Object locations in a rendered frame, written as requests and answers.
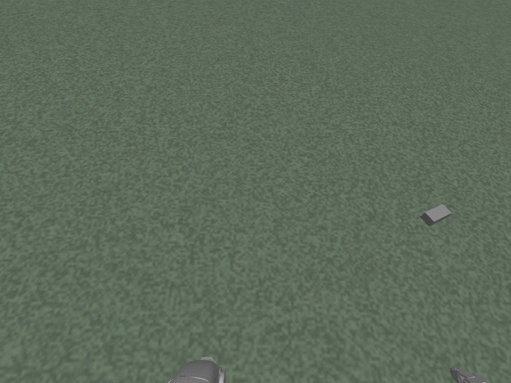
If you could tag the small box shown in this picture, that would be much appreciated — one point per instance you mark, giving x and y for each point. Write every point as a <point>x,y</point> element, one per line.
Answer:
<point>436,214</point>

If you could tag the right robot hand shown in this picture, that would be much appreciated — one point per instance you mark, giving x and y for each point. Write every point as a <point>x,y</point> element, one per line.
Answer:
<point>463,376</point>

